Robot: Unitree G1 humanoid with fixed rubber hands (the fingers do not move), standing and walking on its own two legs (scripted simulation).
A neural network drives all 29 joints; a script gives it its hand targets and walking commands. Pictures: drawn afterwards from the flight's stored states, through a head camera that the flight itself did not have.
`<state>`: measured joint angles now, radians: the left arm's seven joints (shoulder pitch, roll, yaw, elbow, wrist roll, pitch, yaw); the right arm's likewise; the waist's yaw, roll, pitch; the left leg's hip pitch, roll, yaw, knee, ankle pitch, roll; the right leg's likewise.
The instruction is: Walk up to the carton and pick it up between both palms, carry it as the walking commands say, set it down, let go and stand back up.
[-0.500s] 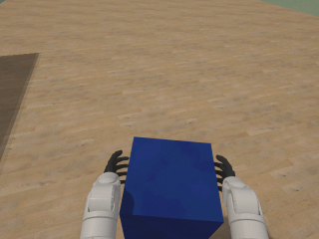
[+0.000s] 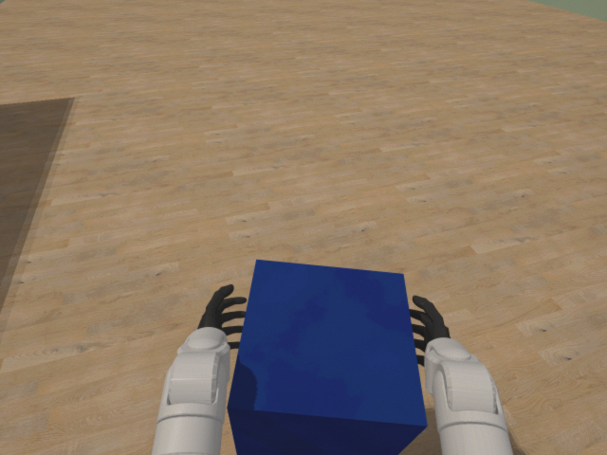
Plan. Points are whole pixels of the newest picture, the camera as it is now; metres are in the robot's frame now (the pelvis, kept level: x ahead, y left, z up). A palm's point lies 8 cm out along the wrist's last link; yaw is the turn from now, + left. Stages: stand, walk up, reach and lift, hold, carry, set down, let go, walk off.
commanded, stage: hold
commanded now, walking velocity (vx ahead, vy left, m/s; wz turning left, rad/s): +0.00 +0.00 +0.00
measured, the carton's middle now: (318, 372) +0.28 +0.00 -0.04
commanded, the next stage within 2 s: carry in 0.26 s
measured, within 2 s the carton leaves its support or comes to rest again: neither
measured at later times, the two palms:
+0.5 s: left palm (239, 333) +0.28 +0.11 +0.06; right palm (472, 361) +0.25 -0.19 +0.04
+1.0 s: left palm (250, 409) +0.18 +0.08 +0.07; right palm (541, 435) +0.16 -0.22 +0.07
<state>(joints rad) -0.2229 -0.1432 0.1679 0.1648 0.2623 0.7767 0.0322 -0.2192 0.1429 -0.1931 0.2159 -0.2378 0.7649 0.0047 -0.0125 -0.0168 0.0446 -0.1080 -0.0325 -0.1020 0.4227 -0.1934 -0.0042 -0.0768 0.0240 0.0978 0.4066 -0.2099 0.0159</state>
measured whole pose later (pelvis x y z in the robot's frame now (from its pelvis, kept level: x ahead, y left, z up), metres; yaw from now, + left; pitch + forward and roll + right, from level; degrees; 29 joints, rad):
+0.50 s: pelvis -0.01 -0.02 -0.03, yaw -7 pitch +1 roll -1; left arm -0.17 -0.14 0.14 -0.12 0.14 0.93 0.08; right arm -0.17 0.13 -0.12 -0.08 -0.16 0.94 -0.04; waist 0.04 0.03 -0.09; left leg -0.41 0.06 -0.02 0.74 -0.35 -0.04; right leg -0.41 0.06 -0.01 0.70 -0.28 -0.04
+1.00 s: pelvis -0.06 -0.05 -0.02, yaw -7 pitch +3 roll -1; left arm 0.04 -0.13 0.04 -0.49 0.07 1.21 0.16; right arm 0.00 0.13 -0.07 -0.43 -0.01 1.24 -0.13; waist 0.01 -0.02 -0.19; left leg -0.42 0.05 0.12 0.70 -0.38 0.02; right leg -0.48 0.06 -0.14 0.59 -0.18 -0.10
